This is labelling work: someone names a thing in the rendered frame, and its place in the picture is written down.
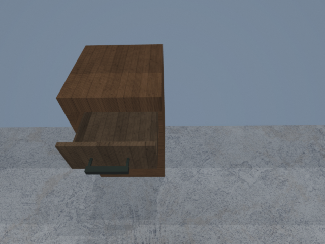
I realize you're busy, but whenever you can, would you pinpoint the handle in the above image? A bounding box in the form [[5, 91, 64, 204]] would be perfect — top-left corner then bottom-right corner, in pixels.
[[84, 158, 130, 175]]

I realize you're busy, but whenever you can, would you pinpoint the cabinet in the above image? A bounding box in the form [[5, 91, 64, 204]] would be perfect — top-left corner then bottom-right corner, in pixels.
[[56, 44, 165, 177]]

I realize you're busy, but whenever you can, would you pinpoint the drawer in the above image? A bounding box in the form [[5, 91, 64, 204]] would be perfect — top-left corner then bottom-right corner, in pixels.
[[55, 112, 159, 169]]

